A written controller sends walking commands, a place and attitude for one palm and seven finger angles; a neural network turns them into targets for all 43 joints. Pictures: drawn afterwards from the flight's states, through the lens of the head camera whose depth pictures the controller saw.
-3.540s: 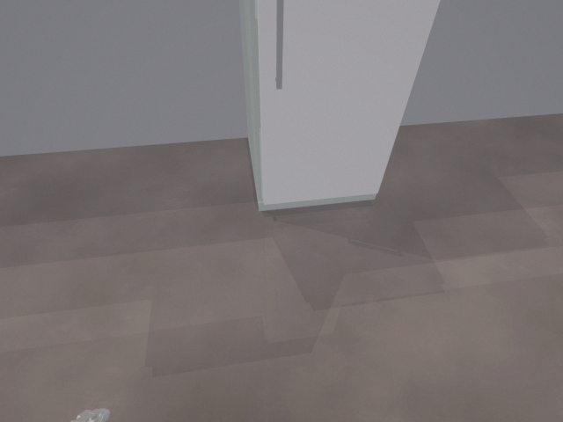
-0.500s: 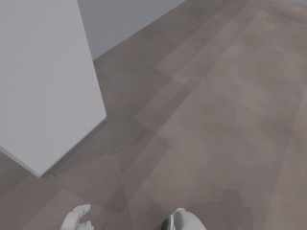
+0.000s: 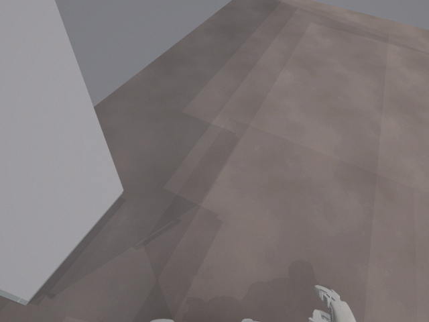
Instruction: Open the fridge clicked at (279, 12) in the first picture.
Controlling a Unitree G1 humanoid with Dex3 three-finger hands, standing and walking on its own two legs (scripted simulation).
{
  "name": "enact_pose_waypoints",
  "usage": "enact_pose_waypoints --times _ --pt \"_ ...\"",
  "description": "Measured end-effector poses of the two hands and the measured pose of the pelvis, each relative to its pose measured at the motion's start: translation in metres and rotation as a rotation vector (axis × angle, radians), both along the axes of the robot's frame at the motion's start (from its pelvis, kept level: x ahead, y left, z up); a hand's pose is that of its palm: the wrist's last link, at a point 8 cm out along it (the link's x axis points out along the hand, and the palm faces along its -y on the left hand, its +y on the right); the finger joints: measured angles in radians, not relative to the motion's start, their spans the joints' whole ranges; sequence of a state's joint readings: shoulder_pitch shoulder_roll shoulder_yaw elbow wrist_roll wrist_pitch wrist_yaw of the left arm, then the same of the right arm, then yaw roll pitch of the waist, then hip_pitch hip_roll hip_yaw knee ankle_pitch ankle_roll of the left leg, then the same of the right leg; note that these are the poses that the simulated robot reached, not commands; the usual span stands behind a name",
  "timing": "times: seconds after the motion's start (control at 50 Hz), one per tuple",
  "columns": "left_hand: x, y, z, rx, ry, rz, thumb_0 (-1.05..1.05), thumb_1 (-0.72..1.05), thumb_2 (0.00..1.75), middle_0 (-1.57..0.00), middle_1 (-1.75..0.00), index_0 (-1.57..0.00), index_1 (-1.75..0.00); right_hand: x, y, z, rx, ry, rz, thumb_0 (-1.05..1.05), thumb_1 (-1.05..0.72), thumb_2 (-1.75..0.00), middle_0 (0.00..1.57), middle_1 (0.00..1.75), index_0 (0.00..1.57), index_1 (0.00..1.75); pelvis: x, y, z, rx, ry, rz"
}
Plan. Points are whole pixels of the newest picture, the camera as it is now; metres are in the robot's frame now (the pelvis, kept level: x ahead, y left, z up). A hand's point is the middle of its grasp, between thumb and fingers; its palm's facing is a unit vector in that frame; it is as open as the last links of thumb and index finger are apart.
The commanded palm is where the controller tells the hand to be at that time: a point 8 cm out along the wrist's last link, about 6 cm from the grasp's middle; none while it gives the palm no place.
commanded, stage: walk to a spot facing it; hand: left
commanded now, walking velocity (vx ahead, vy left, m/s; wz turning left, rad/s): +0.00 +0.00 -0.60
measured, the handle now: out of the picture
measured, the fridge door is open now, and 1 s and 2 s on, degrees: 0 0 0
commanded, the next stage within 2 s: turn to face it in 1.18 s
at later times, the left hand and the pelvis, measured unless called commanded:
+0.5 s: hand (155, 304) +0.17 +0.13 -0.14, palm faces -0.31 -0.91 -0.28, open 7.4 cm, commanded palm none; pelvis -0.01 -0.02 +0.00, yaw -19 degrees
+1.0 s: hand (159, 276) +0.23 +0.14 -0.16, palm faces -0.51 -0.84 -0.18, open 7.4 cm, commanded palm none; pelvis +0.10 -0.02 +0.01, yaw -36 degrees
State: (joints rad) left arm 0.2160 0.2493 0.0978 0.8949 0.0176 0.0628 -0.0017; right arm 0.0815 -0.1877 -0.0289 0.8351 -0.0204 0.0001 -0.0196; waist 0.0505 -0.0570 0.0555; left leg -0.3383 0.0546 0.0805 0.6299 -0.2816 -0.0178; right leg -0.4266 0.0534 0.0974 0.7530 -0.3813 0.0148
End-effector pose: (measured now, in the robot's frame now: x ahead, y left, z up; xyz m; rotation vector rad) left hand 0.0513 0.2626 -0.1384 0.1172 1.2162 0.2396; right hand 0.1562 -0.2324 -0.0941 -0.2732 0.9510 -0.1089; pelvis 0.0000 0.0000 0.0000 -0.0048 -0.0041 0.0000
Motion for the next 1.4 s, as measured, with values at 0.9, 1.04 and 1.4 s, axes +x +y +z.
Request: enact_pose_waypoints --times 0.9,1.04,1.4 --pt "0.158 -0.071 0.0 -0.014 0.091 -0.565 0.01 0.9 0.9 -0.2 -0.3 -0.2 -0.3 -0.126 -0.055 -0.004 0.012 0.081 -0.591 0.0 -0.91 -0.9 0.2 0.3 0.2 0.3 0.07 -0.015 0.005 -0.009 0.01 -0.557" --pt "0.221 -0.086 0.008 -0.013 0.134 -0.671 0.01 0.9 0.9 -0.2 -0.3 -0.2 -0.3 -0.136 -0.021 0.002 0.051 0.155 -0.719 0.0 -0.91 -0.9 0.21 0.3 0.2 0.3 0.108 -0.022 0.019 -0.021 0.01 -0.662" --pt "0.369 -0.317 0.011 -0.035 -0.133 -1.035 0.01 0.91 0.9 -0.2 -0.3 -0.2 -0.3 -0.217 0.016 -0.054 0.32 0.498 -1.093 0.0 -0.91 -0.9 0.21 0.3 0.2 0.3 0.153 -0.107 -0.008 0.002 -0.004 -0.841"
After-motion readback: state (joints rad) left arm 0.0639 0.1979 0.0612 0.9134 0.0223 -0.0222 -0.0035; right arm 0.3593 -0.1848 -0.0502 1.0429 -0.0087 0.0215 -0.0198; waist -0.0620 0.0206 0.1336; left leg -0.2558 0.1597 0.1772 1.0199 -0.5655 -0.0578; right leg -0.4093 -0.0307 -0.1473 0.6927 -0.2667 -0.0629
